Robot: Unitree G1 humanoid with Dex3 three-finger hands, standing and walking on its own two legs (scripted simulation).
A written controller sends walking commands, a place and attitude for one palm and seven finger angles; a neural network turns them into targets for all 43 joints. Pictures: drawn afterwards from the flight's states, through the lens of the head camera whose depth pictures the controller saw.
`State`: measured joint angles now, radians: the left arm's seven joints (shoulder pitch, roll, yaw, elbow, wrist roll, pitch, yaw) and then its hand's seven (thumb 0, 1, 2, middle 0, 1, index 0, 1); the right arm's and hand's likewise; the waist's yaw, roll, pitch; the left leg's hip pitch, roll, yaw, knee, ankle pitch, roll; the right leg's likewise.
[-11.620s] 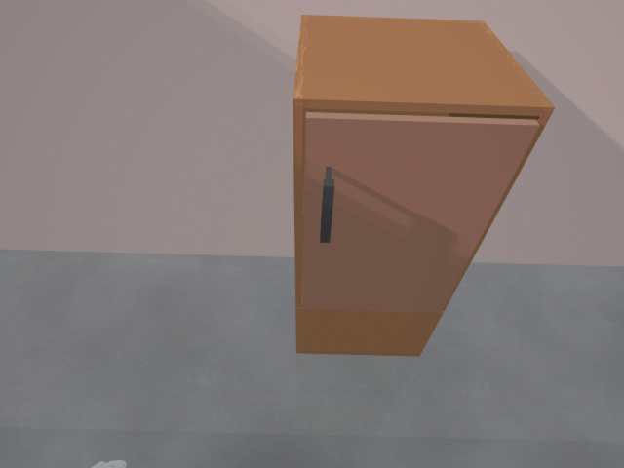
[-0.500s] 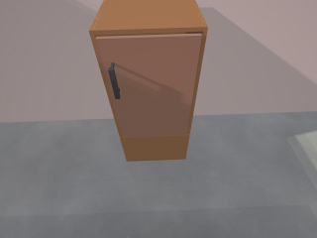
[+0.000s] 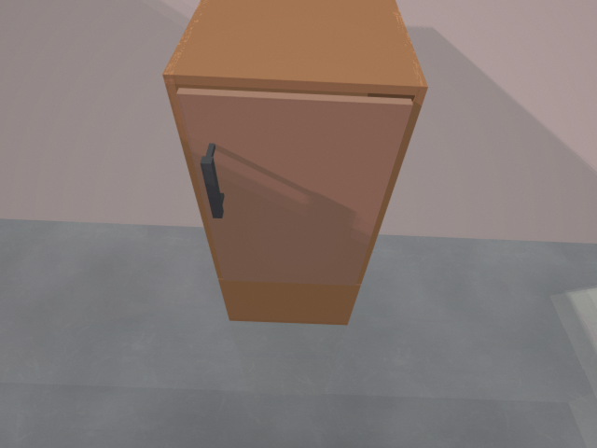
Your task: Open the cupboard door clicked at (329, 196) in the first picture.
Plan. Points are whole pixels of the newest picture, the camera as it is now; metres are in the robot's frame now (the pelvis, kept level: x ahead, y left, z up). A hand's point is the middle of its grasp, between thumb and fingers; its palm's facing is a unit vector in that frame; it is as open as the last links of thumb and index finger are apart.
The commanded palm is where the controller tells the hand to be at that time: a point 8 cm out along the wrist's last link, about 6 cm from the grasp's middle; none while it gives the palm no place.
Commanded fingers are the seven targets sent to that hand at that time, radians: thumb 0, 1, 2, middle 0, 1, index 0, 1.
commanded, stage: come to a stop and stand still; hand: left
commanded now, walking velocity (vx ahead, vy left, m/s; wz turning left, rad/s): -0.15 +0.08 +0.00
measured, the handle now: (214, 182) +0.56 +0.20 -0.02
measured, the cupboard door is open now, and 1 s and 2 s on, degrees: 0 0 0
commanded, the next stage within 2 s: look again from close up in 0.72 s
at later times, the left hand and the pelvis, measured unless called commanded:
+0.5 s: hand out of the picture +0.00 +0.18 -0.17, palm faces +0.09 -0.96 -0.26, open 7.3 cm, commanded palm none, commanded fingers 0.00 0.90 0.90 -0.20 -0.30 -0.20 -0.30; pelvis -0.04 -0.02 +0.00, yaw +1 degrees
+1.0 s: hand out of the picture -0.02 +0.15 -0.18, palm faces -0.01 -0.98 -0.22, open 7.3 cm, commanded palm none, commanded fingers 0.00 0.90 0.90 -0.20 -0.30 -0.20 -0.30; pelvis -0.03 -0.02 -0.01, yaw -1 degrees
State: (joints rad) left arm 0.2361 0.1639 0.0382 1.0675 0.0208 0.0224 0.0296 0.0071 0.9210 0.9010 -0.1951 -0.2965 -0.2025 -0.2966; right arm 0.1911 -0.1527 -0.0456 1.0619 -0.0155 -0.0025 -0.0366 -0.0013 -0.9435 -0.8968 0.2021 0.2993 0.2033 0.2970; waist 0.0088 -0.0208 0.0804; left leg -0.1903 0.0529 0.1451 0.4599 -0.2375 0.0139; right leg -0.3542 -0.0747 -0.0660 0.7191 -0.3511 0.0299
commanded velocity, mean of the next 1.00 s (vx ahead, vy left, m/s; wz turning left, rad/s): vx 0.03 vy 0.02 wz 0.00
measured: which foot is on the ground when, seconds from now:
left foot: down 0.00-0.08, up 0.10-0.52, down 0.54-1.00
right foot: up 0.00-0.06, down 0.08-0.54, up 0.56-0.80, down 0.82-1.00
